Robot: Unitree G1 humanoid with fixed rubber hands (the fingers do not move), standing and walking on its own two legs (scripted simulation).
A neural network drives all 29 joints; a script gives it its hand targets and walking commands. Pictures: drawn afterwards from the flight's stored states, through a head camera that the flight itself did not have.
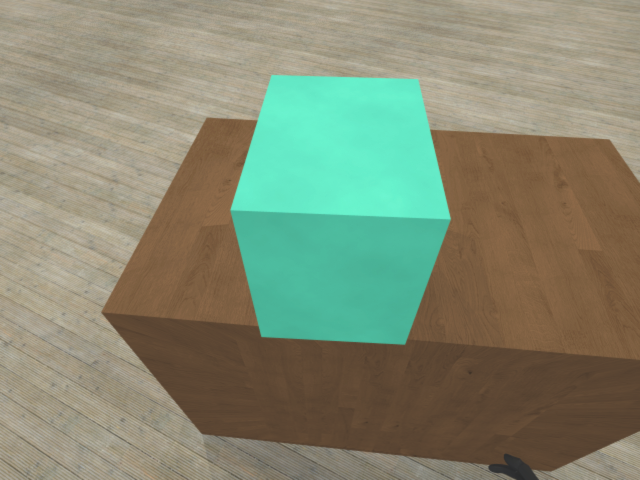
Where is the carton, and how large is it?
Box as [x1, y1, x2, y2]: [230, 75, 450, 344]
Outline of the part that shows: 271,75 230,210 261,336 404,344 450,219 418,80 396,78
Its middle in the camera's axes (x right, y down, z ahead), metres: +0.03 -0.05 +0.58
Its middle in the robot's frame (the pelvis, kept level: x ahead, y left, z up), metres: +0.47 +0.00 +0.07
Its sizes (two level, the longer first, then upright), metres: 0.292 0.219 0.270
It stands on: a pedestal, 0.70 m high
